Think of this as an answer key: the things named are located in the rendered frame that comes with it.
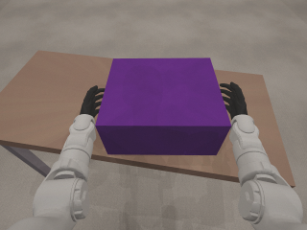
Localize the right robot upper arm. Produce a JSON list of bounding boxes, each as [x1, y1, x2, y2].
[[238, 179, 307, 230]]

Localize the robot right hand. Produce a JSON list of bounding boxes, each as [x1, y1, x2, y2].
[[220, 82, 248, 120]]

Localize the table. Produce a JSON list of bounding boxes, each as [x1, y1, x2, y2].
[[0, 50, 295, 188]]

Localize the left robot forearm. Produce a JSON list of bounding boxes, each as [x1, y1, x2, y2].
[[32, 114, 96, 216]]

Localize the robot left hand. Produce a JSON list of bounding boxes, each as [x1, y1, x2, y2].
[[80, 85, 105, 118]]

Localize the carton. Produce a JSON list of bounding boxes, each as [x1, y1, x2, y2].
[[95, 57, 232, 155]]

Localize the right robot forearm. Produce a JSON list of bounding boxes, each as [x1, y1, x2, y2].
[[229, 114, 303, 221]]

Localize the left robot upper arm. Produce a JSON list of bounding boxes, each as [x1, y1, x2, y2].
[[7, 177, 90, 230]]

